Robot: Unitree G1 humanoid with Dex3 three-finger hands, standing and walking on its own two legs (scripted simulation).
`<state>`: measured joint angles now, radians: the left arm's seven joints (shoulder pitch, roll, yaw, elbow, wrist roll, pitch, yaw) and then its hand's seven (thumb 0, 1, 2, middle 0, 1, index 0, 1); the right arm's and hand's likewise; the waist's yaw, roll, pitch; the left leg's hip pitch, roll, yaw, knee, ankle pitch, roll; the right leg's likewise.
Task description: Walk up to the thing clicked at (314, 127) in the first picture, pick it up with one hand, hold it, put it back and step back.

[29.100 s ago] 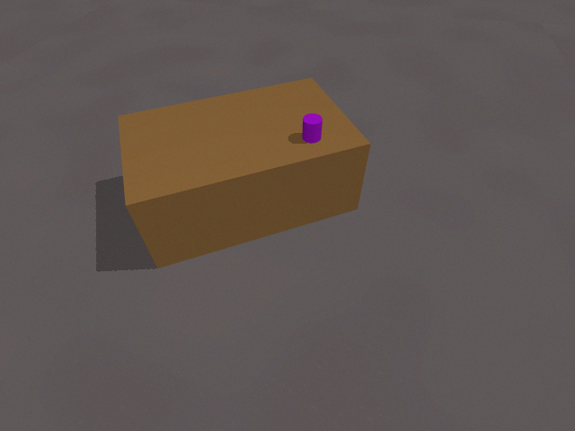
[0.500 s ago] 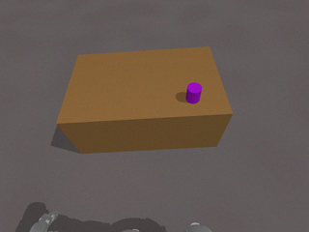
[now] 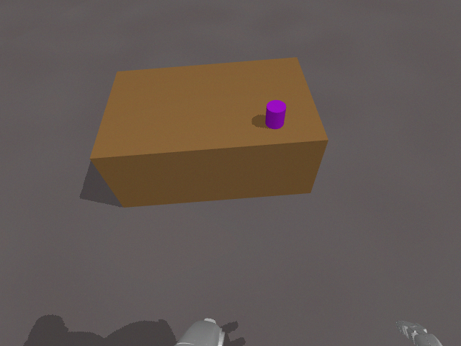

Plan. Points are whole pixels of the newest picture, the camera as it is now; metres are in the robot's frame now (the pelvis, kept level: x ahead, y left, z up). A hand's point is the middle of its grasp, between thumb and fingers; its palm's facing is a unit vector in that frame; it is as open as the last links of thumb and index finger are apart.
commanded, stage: step back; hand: right
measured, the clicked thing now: (275, 114) +0.99 -0.13 -0.32
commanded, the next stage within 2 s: stand in 1.34 s
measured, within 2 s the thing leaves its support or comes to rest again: neither
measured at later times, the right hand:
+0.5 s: hand out of the picture -0.02 -0.25 -0.14, palm faces -0.07 +0.92 -0.39, open 7.4 cm
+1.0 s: hand out of the picture -0.03 -0.23 -0.14, palm faces -0.04 +0.95 -0.32, open 7.4 cm
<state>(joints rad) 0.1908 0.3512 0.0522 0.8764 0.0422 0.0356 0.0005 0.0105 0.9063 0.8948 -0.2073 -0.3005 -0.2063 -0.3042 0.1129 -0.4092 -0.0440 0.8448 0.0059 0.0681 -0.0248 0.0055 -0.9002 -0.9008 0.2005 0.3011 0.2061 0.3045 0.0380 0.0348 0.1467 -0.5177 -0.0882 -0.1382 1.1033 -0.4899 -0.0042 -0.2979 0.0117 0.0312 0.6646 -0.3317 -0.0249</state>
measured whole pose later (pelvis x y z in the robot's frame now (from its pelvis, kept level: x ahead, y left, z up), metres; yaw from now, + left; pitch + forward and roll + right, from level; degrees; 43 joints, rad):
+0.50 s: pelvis -0.13 +0.01 +0.00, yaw +1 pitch -3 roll -2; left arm 0.24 0.38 0.07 0.97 0.04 0.01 -0.01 0.01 0.91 0.90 -0.20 -0.30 -0.20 -0.30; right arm 0.15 -0.37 -0.04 0.91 -0.04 0.02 0.01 0.01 -0.90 -0.90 0.20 0.30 0.21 0.31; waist 0.02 0.03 0.09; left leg -0.32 0.06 0.00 0.67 -0.31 0.01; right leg -0.20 0.05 0.03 0.57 -0.33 -0.01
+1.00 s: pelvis -0.12 +0.01 +0.01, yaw +2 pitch -2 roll +0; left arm 0.13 0.38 0.03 1.05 0.02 -0.03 -0.01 0.01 0.91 0.90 -0.20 -0.30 -0.20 -0.30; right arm 0.14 -0.33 -0.03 1.05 -0.02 -0.01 0.01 0.01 -0.90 -0.90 0.20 0.30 0.21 0.30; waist 0.01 0.01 0.05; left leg -0.22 0.01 -0.01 0.51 -0.26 -0.01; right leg -0.16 0.00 0.03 0.49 -0.30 0.01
